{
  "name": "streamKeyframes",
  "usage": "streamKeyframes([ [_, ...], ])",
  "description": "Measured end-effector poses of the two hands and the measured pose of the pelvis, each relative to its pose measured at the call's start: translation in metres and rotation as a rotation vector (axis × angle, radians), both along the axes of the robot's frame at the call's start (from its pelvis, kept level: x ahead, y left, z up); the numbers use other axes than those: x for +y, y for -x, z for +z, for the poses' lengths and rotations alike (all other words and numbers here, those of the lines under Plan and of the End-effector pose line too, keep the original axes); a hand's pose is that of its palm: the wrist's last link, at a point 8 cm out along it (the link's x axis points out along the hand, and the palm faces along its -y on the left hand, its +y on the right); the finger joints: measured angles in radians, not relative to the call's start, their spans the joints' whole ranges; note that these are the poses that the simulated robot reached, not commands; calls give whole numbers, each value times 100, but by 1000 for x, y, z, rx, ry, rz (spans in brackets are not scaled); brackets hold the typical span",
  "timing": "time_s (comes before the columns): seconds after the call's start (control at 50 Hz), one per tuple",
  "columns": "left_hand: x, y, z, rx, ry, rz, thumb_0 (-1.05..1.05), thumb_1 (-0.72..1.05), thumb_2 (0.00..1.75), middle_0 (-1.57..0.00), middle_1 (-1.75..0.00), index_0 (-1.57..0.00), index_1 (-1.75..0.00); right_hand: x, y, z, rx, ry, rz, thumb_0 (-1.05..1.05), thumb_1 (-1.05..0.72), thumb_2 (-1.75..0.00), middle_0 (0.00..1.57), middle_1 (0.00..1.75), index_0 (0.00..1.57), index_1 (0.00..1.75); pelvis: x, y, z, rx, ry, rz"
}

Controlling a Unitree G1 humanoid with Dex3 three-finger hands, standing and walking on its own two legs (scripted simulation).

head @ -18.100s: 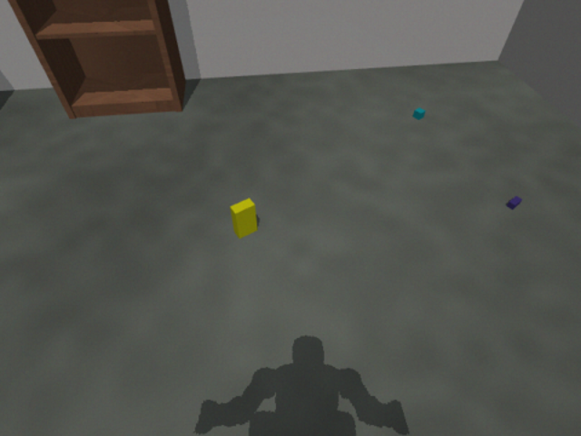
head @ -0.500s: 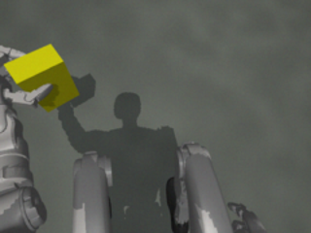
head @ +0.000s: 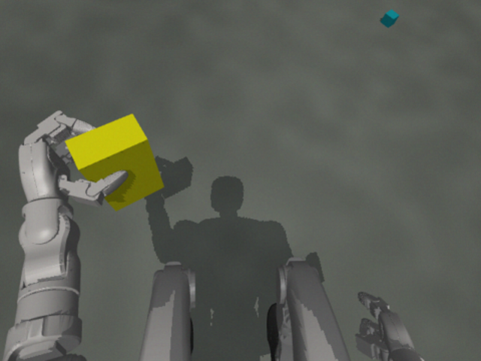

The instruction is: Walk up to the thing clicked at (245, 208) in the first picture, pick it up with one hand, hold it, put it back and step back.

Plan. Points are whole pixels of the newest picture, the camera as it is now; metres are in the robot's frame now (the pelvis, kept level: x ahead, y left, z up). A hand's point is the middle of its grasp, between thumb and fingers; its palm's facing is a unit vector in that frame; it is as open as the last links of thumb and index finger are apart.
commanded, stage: hold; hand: left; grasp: from the side
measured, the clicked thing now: (123, 168) +0.43 +0.20 -0.02
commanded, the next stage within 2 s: crouch in 1.76 s
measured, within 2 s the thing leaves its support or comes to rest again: neither
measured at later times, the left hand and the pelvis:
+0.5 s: hand (51, 103) +0.40 +0.21 +0.18, palm faces +0.24 -0.97 -0.01, open 9.2 cm; pelvis +0.04 +0.00 +0.14, yaw +1 degrees
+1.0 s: hand (41, 71) +0.39 +0.19 +0.23, palm faces +0.26 -0.97 -0.01, open 9.2 cm; pelvis +0.05 +0.00 +0.19, yaw +2 degrees
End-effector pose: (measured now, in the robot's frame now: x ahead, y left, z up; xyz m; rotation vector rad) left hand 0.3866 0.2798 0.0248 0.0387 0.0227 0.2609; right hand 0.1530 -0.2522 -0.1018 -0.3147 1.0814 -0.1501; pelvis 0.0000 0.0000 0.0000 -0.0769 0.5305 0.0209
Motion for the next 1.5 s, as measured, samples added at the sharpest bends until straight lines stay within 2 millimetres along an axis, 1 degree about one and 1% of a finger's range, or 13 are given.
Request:
streamKeyframes([
  [0.1, -7, 4, 42, 11, -17, -21, -1, -49, 104, -90, -125, -91, -121, 7, -9, 34, -36, -16, -12, 1, -93, -89, 20, 30, 20, 30, 2, -7, 33, -35, -2, 5],
  [0.18, -10, 11, 72, 18, 5, -9, -1, -49, 105, -90, -125, -92, -121, 12, -16, 64, -67, -27, -23, 1, -93, -89, 20, 30, 20, 30, 3, -15, 61, -67, -6, 8],
  [0.26, -11, 18, 95, 35, 20, -1, -1, -49, 104, -91, -125, -92, -121, 15, -21, 91, -87, -31, -21, 1, -93, -89, 20, 30, 20, 30, 4, -24, 87, -100, -11, 10],
  [0.34, -13, 19, 117, 29, 18, -5, -1, -48, 103, -91, -124, -92, -120, 15, -25, 114, -103, -26, -12, 1, -93, -89, 20, 30, 20, 30, 4, -29, 107, -135, -14, 14],
  [0.42, -15, 18, 135, 21, 26, -2, -1, -47, 102, -91, -123, -92, -119, 15, -25, 132, -109, -23, -3, 1, -93, -89, 20, 30, 20, 30, 3, -33, 124, -166, -17, 16],
  [0.52, -24, 19, 156, 2, 34, -27, -1, -46, 100, -92, -121, -93, -117, 15, -24, 151, -114, -28, 0, 1, -93, -89, 20, 30, 20, 30, 3, -37, 141, -201, -21, 17],
  [0.68, -33, 27, 176, 12, 38, -1, -1, -45, 98, -92, -120, -93, -116, 17, -22, 169, -115, -45, -3, 1, -93, -89, 20, 30, 20, 30, 1, -42, 162, -244, -31, 17],
  [0.8, -35, 28, 193, -8, 31, 12, -1, -44, 96, -92, -119, -93, -115, 19, -23, 179, -117, -48, 2, 1, -93, -89, 20, 30, 20, 30, -2, -45, 173, -272, -38, 21],
  [0.9, -39, 28, 202, -11, 29, 4, -1, -43, 95, -91, -119, -92, -115, 18, -27, 187, -128, -53, 5, 1, -93, -89, 20, 30, 20, 30, -3, -48, 181, -293, -41, 20],
  [1.02, -44, 30, 208, -1, 37, 3, -1, -42, 95, -91, -119, -92, -115, 16, -33, 195, -140, -55, 6, 1, -93, -89, 20, 30, 20, 30, -4, -52, 189, -309, -45, 19],
  [1.16, -45, 29, 216, -16, 36, 9, -1, -42, 95, -91, -120, -92, -116, 13, -40, 202, -144, -50, 13, 1, -94, -89, 20, 30, 20, 30, -6, -56, 195, -328, -49, 20],
  [1.5, -47, 28, 228, -19, 35, 7, -1, -43, 96, -91, -121, -92, -117, 15, -50, 211, -146, -66, 12, 1, -94, -90, 20, 30, 20, 30, -5, -66, 205, -355, -52, 18],
])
